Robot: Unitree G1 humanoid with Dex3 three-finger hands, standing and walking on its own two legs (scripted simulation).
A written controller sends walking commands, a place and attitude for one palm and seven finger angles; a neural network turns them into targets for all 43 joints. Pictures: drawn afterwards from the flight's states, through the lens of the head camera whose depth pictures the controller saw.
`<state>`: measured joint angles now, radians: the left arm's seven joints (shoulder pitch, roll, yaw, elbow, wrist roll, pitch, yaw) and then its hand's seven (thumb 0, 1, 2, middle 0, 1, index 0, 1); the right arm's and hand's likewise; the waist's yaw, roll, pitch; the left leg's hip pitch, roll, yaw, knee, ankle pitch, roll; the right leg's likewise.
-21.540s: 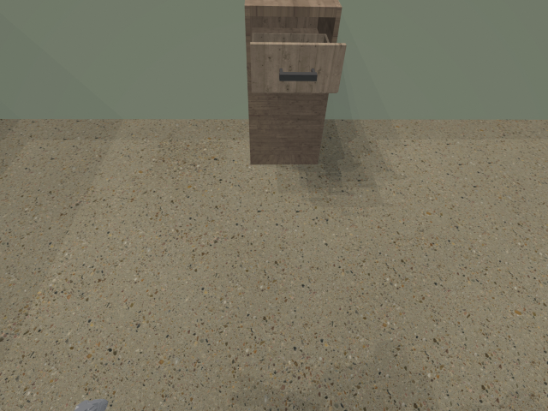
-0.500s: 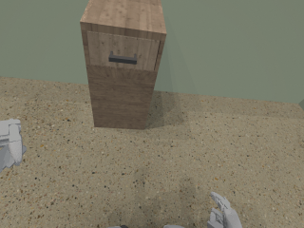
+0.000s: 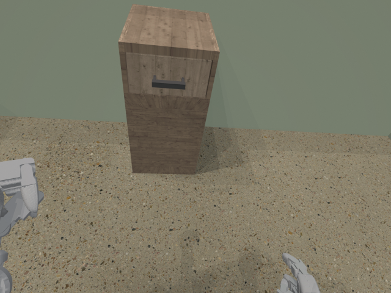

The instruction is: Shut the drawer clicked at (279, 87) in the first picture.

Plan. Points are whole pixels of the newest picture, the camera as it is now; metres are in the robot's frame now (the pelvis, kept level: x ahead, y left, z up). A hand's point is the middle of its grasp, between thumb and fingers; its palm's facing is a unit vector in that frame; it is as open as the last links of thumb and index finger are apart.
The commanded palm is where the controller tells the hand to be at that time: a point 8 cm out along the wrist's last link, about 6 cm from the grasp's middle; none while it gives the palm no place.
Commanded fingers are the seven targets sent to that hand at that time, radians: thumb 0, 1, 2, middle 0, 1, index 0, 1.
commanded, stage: stop stepping back and stand still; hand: left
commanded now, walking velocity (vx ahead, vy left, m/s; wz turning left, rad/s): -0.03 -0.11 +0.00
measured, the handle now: (168, 81) +0.91 +0.13 -0.06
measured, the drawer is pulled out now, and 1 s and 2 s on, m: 0.00 0.00 0.00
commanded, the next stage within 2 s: let the arm hang, fingers relaxed in 0.14 s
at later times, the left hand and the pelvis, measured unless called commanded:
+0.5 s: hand out of the picture +0.10 +0.17 -0.15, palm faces +0.12 -0.96 -0.24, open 3.1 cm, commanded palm none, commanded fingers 0.00 0.90 0.90 -0.84 -0.99 -0.84 -0.99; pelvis +0.02 -0.02 +0.00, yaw +4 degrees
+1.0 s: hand out of the picture +0.00 +0.17 -0.15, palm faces +0.08 -0.97 -0.21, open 6.9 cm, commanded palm none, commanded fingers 0.00 0.90 0.90 -0.20 -0.30 -0.20 -0.30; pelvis +0.01 -0.01 +0.02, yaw +3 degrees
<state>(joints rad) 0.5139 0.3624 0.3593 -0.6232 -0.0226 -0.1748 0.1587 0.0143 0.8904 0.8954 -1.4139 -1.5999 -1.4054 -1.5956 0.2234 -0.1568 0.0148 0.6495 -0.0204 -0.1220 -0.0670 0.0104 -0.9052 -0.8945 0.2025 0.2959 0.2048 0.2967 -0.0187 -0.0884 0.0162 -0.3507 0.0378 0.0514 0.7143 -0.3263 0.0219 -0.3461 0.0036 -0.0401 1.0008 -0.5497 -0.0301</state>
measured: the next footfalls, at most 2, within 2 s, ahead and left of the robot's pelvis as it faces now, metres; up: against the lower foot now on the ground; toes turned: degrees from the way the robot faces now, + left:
right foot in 0.22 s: +0.05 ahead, -0.13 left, +0.00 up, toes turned -4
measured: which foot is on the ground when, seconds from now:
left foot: down 0.00-1.00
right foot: up 0.00-0.20, down 0.22-1.00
